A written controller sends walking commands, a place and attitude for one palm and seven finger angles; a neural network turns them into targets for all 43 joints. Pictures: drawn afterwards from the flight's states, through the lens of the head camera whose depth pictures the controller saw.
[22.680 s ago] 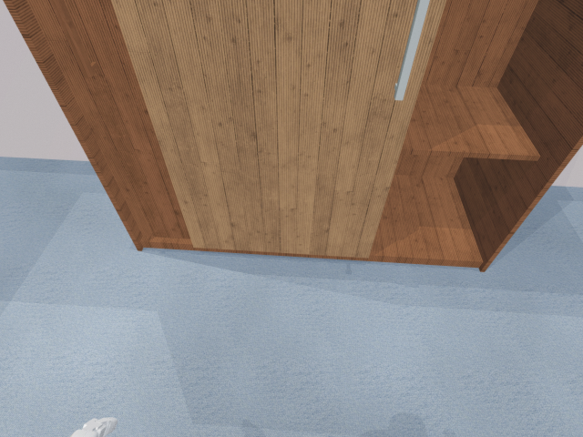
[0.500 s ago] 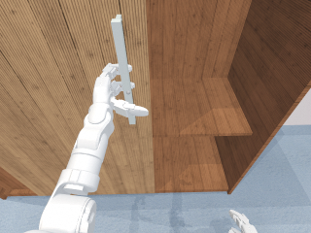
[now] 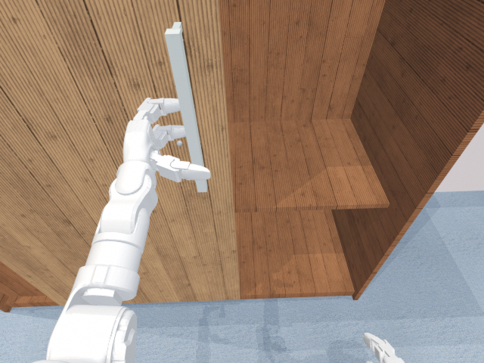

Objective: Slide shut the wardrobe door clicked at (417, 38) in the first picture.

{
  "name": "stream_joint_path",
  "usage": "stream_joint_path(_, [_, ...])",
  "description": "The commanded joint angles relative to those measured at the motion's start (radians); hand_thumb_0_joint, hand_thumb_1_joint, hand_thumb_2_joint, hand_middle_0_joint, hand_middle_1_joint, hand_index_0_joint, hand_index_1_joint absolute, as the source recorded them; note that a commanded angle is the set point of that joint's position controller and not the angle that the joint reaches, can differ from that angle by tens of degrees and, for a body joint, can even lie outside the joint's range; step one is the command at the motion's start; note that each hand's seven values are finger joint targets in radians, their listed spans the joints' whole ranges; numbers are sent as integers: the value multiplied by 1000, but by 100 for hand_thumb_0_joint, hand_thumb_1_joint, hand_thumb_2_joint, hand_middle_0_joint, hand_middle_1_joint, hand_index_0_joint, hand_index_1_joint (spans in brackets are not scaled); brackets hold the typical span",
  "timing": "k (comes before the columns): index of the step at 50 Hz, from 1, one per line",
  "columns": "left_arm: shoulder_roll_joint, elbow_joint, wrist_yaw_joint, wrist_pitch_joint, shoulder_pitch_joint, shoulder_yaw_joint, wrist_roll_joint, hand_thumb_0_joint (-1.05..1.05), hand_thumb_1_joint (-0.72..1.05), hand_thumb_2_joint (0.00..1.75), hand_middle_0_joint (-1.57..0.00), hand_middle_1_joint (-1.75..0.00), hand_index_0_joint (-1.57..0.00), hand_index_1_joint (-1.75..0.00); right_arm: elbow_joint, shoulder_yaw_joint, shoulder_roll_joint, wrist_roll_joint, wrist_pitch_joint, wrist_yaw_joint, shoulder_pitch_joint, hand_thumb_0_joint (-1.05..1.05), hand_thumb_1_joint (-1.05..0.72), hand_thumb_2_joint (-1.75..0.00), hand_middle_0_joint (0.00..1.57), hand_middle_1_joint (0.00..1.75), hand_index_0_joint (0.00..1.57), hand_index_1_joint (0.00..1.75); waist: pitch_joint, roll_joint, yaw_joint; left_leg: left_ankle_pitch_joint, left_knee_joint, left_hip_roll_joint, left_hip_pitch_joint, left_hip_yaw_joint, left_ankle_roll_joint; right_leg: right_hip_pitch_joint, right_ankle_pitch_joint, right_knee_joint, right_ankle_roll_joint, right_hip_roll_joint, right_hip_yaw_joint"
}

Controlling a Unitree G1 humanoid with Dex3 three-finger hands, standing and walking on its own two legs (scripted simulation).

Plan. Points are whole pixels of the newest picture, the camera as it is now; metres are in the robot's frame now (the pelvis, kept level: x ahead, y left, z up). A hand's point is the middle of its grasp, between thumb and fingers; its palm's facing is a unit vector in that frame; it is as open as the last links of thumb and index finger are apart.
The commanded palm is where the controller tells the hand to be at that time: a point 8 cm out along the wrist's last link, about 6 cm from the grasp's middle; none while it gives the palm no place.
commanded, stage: move the hooked fingers beside the handle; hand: left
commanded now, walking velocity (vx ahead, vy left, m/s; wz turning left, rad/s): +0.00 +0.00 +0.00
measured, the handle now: (192, 122) +0.47 +0.11 +0.17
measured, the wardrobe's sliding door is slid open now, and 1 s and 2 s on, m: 0.47 0.47 0.47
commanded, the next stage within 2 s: none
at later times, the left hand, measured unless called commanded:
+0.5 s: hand (168, 143) +0.42 +0.14 +0.17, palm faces +0.07 -1.00 +0.01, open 13.8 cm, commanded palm +0.39 +0.20 +0.17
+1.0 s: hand (165, 142) +0.42 +0.15 +0.17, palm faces +0.05 -1.00 +0.01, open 13.6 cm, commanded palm +0.40 +0.21 +0.16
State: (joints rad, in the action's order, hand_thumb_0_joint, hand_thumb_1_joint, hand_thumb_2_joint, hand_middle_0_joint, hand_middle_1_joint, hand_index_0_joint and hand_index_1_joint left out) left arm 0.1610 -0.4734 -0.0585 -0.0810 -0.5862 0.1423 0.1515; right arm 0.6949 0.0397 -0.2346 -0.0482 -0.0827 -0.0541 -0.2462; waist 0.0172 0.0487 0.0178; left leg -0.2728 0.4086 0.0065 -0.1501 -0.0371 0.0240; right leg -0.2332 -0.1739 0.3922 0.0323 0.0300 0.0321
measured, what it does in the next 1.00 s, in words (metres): stands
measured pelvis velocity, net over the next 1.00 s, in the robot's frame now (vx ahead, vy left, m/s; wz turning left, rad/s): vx -0.01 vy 0.00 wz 0.01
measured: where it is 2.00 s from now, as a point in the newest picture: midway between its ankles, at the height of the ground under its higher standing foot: outside the picture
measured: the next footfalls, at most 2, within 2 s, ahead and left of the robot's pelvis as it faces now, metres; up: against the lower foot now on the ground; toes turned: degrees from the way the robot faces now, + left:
none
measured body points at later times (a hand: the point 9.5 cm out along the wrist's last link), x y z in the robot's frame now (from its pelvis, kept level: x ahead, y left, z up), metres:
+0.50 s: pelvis +0.00 +0.00 +0.00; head +0.01 -0.01 +0.45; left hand +0.41 +0.19 +0.17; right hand +0.14 -0.23 -0.11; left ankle -0.04 +0.10 -0.74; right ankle +0.02 -0.10 -0.74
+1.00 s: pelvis -0.01 +0.00 +0.00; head +0.00 -0.01 +0.45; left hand +0.41 +0.20 +0.17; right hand +0.11 -0.24 -0.12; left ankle -0.04 +0.10 -0.74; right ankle +0.02 -0.10 -0.74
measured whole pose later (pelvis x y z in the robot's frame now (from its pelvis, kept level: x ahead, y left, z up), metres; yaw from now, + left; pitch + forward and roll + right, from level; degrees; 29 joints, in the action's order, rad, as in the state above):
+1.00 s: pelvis -0.01 +0.00 +0.00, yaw +1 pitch +2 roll +0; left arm 0.23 -0.62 0.05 -0.03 -0.67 0.19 0.16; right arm 0.70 0.05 -0.25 -0.05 -0.08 -0.07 -0.26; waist 0.02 0.04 0.03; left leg -0.27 0.45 0.01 -0.22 -0.03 0.03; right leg -0.29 -0.17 0.42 0.03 0.02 0.04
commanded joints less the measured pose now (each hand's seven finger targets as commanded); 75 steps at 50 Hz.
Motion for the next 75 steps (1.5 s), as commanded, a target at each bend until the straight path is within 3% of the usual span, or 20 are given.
stream_joint_path(1, [188,186,5,60,-442,66,9,0,-50,30,-30,-120,-30,-120,-130,-40,-111,-6,-48,-7,76,0,-90,-90,20,30,20,30,257,-90,-7,228,-36,-15,-2,17,2,163,199,-31,-10,-28,-20])
stream_joint_path(4, [149,234,12,69,-468,34,13,0,-50,30,-30,-120,-30,-120,-138,-38,-102,-5,-56,-7,77,0,-90,-90,20,30,20,30,298,-62,0,259,-30,-13,26,19,1,168,230,-19,-8,-28,-20])
stream_joint_path(8, [199,205,24,74,-450,71,16,0,-50,30,-30,-120,-30,-120,-135,-36,-109,-6,-52,-9,77,0,-90,-90,20,30,20,30,279,-90,-1,247,-31,-12,1,14,5,179,235,-22,-12,-30,-24])
stream_joint_path(11, [204,211,31,79,-452,66,9,0,-50,30,-30,-120,-30,-120,-140,-37,-108,-8,-53,-9,81,0,-90,-90,20,30,20,30,287,-35,-7,251,-29,-12,13,18,1,172,222,-17,-5,-31,-22])
stream_joint_path(13, [155,225,37,80,-483,27,18,0,-50,30,-30,-120,-30,-120,-139,-36,-105,-9,-59,-7,77,0,-90,-90,20,30,20,30,285,-55,10,263,-26,-12,29,23,1,156,237,-17,-7,-28,-17])
stream_joint_path(16, [208,192,40,73,-443,72,20,0,-50,30,-30,-120,-30,-120,-135,-37,-113,-8,-53,-10,77,0,-90,-90,20,30,20,30,292,-64,-5,263,-26,-13,13,22,0,172,233,-16,-7,-29,-18])
stream_joint_path(19, [177,185,41,73,-490,37,15,0,-50,30,-30,-120,-30,-120,-131,-37,-109,-11,-54,-11,76,0,-90,-90,20,30,20,30,265,-55,12,241,-27,-12,16,27,2,135,206,-19,-8,-28,-17])
stream_joint_path(23, [228,153,40,68,-481,88,16,0,-50,30,-30,-120,-30,-120,-127,-37,-117,-5,-50,-13,63,0,-90,-90,20,30,20,30,279,-90,4,251,-25,-11,0,26,4,158,223,-15,-9,-30,-20])
stream_joint_path(25, [247,153,46,68,-466,105,17,0,-50,30,-30,-120,-30,-120,-129,-37,-114,-7,-47,-14,64,0,-90,-90,20,30,20,30,289,-84,0,264,-22,-11,0,22,5,168,243,-14,-9,-31,-22])
stream_joint_path(27, [204,163,52,71,-476,60,14,0,-50,30,-30,-120,-30,-120,-135,-33,-110,-10,-44,-10,71,0,-90,-90,20,30,20,30,273,-24,6,256,-25,-9,6,25,0,147,221,-14,-5,-31,-17])
stream_joint_path(29, [239,130,49,69,-473,94,19,0,-50,30,-30,-120,-30,-120,-130,-36,-117,-9,-44,-12,60,0,-90,-90,20,30,20,30,262,-83,5,241,-26,-13,-11,28,2,143,206,-16,-8,-27,-16])
stream_joint_path(30, [248,137,49,68,-470,106,19,0,-50,30,-30,-120,-30,-120,-133,-35,-117,-7,-44,-12,62,0,-90,-90,20,30,20,30,268,-67,0,247,-25,-12,-12,26,4,149,215,-15,-7,-29,-21])
stream_joint_path(38, [320,82,58,71,-473,158,17,0,-50,30,-30,-120,-30,-120,-133,-33,-122,-9,-35,-19,51,0,-90,-90,20,30,20,30,239,-85,-2,185,-33,-13,-57,30,5,142,143,-24,-9,-31,-23])
stream_joint_path(40, [299,84,62,71,-472,144,19,0,-50,30,-30,-120,-30,-120,-138,-33,-119,-8,-37,-19,53,0,-90,-90,20,30,20,30,260,-57,-1,189,-27,-11,-51,24,6,143,152,-22,-11,-32,-29])
stream_joint_path(49, [295,-32,64,99,-565,118,7,0,-50,30,-30,-120,-30,-120,-115,-35,-128,-10,-47,-21,17,0,-90,-90,20,30,20,30,214,-77,30,86,-25,-12,-95,31,9,68,27,-35,-16,-31,-32])
stream_joint_path(54, [326,-63,71,129,-568,146,7,0,-50,30,-30,-120,-30,-120,-113,-39,-131,-9,-56,-17,3,0,-90,-90,20,30,20,30,250,-84,22,76,-14,-8,-119,25,12,94,22,-30,-17,-35,-45])
stream_joint_path(61, [344,-132,87,162,-567,154,6,0,-50,30,-30,-120,-30,-120,-109,-40,-139,-11,-62,-14,-13,0,-90,-90,20,30,20,30,214,-97,24,26,-14,-10,-162,27,11,73,-37,-33,-18,-36,-46])
stream_joint_path(66, [417,-197,91,177,-584,198,0,0,-50,30,-30,-120,-30,-120,-102,-43,-147,-11,-66,-15,-27,0,-90,-90,20,30,20,30,200,-109,24,-46,1,-7,-231,20,12,71,-147,-50,-25,-49,-76])
stream_joint_path(68, [380,-196,100,185,-584,172,3,0,-50,30,-30,-120,-30,-120,-110,-42,-143,-13,-71,-13,-28,0,-90,-90,20,30,20,30,207,-99,30,-43,3,-6,-223,20,13,63,-135,-44,-25,-47,-76])
stream_joint_path(75, [427,-270,111,190,-597,198,7,0,-50,30,-30,-120,-30,-120,-102,-48,-153,-14,-67,-12,-48,0,-90,-90,20,30,20,30,185,-139,41,-72,31,-7,-288,13,12,45,-213,-61,-34,-60,-107])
